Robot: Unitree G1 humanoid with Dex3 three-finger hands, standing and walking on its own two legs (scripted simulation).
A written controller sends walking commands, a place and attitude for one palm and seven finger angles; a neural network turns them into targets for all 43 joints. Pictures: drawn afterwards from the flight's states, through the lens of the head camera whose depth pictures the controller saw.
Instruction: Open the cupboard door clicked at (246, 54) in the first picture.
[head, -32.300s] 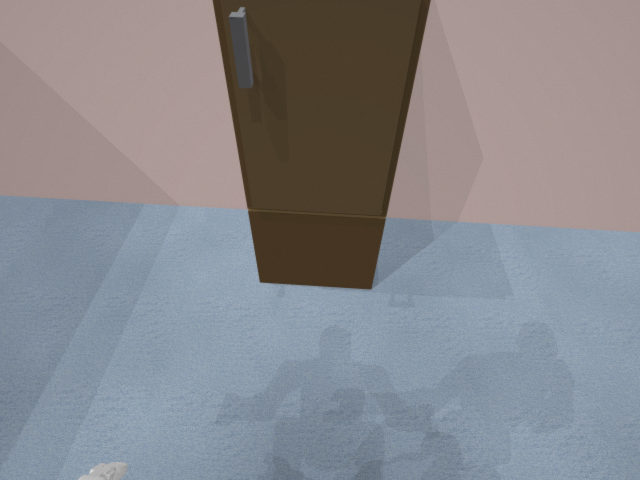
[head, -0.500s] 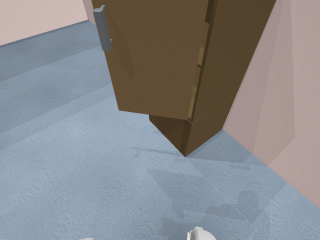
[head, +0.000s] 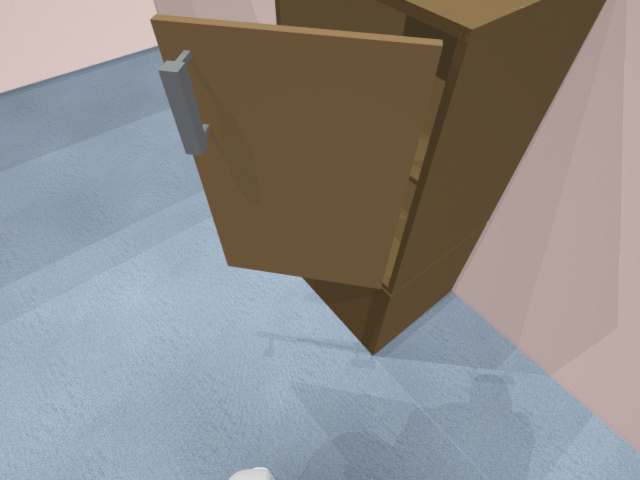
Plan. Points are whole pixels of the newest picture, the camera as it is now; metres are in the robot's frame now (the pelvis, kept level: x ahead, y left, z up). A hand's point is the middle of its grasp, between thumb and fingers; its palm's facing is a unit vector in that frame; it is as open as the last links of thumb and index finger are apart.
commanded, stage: come to a stop and stand still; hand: left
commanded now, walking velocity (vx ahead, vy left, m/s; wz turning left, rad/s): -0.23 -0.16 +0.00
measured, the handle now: (191, 103) +0.59 +0.24 +0.14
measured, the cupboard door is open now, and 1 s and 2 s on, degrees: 42 42 42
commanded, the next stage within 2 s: look again from close up in 1.04 s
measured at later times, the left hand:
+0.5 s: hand out of the picture +0.04 +0.18 -0.18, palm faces -0.01 -0.97 -0.24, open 7.3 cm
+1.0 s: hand out of the picture +0.00 +0.13 -0.18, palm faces +0.02 -0.98 -0.18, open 7.3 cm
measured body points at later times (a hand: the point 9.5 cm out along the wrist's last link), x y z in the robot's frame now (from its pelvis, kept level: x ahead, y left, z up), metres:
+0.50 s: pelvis -0.02 -0.01 -0.01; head +0.01 -0.02 +0.44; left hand +0.04 +0.23 -0.16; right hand +0.02 -0.26 -0.16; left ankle +0.06 +0.12 -0.73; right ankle -0.05 -0.14 -0.74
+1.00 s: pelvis -0.01 -0.03 +0.00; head +0.00 -0.04 +0.45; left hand +0.00 +0.19 -0.16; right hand -0.03 -0.24 -0.17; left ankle +0.01 +0.11 -0.74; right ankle -0.06 -0.14 -0.74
